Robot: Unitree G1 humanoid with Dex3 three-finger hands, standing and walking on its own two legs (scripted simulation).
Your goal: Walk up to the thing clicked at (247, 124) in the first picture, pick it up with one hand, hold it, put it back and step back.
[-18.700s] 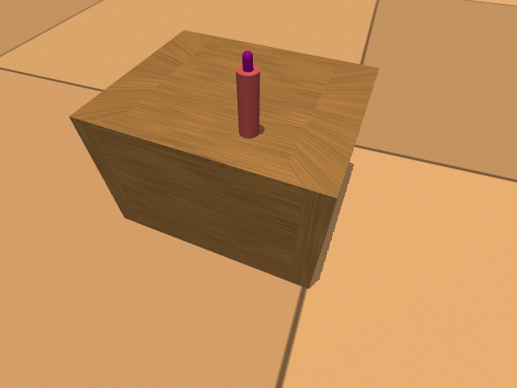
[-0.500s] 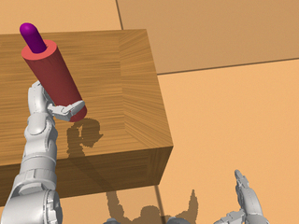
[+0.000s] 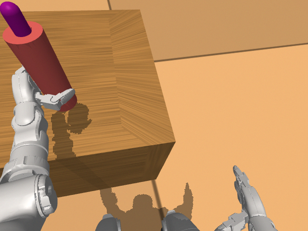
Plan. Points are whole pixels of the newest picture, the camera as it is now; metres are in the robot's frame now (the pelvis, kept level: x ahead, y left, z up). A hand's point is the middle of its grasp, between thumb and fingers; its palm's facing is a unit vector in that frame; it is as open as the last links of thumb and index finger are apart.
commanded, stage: crouch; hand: left
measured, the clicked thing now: (43, 66) +0.48 +0.19 +0.14
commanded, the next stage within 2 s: lower in 0.20 s
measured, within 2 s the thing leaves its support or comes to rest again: rests again in 1.52 s
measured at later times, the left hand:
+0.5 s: hand (56, 85) +0.51 +0.20 +0.04, palm faces +0.20 -0.98 +0.00, open 9.9 cm
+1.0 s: hand (60, 94) +0.52 +0.21 -0.01, palm faces +0.20 -0.98 -0.01, open 9.9 cm
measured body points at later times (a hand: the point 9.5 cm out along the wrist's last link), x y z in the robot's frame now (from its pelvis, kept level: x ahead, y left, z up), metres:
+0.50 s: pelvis +0.00 +0.00 -0.02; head +0.13 +0.03 +0.41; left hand +0.49 +0.26 +0.04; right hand +0.15 -0.26 -0.05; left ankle +0.02 +0.13 -0.68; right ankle -0.02 -0.15 -0.68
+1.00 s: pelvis -0.01 +0.00 -0.04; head +0.14 +0.04 +0.38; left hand +0.50 +0.26 -0.01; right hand +0.15 -0.26 -0.06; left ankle +0.02 +0.13 -0.68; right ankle -0.02 -0.15 -0.68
